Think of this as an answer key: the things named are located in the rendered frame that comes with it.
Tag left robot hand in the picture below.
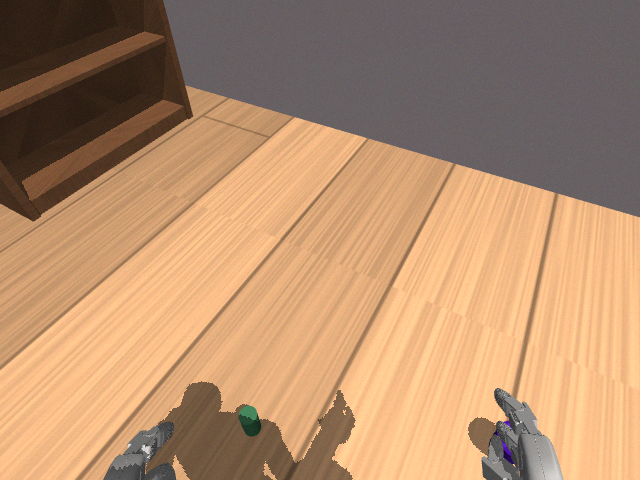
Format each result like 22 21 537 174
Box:
103 422 176 480

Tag right robot hand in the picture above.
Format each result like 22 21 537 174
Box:
482 388 564 480

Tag bookshelf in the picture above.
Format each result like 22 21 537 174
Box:
0 0 193 222

